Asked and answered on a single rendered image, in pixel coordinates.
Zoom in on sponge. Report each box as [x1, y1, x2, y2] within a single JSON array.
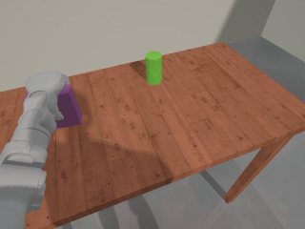
[[23, 84, 82, 129]]

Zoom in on left robot forearm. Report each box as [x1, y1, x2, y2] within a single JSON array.
[[0, 88, 58, 169]]

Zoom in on left robot upper arm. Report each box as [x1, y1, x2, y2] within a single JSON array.
[[0, 163, 47, 229]]

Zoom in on left robot hand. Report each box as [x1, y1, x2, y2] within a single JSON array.
[[25, 71, 70, 121]]

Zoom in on table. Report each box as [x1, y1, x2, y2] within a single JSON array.
[[0, 42, 305, 229]]

